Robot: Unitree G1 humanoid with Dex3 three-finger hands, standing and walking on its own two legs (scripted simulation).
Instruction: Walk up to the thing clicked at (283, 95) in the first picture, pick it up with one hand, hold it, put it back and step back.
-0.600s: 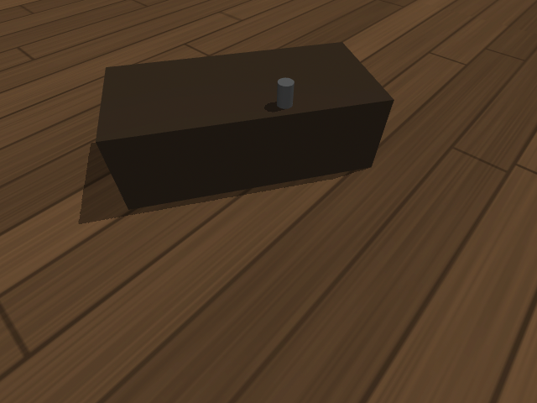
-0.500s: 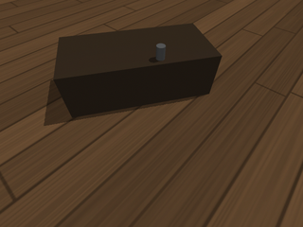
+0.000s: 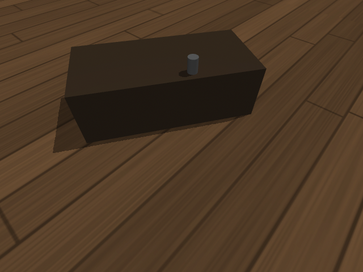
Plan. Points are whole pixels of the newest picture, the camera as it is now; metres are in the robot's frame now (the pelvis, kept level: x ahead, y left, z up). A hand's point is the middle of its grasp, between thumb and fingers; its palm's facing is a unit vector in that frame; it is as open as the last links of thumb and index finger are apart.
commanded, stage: stand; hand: right
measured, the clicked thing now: (192, 64) +1.35 -0.08 -0.31
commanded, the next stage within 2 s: walk up in 0.52 s
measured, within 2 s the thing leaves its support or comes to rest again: neither
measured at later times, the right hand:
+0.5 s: hand out of the picture +0.07 -0.25 -0.16, palm faces -0.03 +0.94 -0.34, open 7.4 cm
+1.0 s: hand (263, 248) +0.21 -0.20 -0.13, palm faces -0.11 +0.89 -0.44, open 7.4 cm
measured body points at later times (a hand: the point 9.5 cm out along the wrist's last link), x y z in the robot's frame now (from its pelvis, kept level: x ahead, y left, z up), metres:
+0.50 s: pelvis +0.00 +0.00 +0.00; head +0.01 +0.00 +0.45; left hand +0.07 +0.30 -0.13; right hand +0.08 -0.30 -0.13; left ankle -0.01 +0.13 -0.75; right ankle -0.01 -0.11 -0.75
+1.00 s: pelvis +0.12 +0.08 -0.02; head +0.12 +0.11 +0.43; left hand +0.12 +0.41 -0.15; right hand +0.22 -0.25 -0.11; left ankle +0.13 +0.19 -0.75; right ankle +0.10 -0.06 -0.68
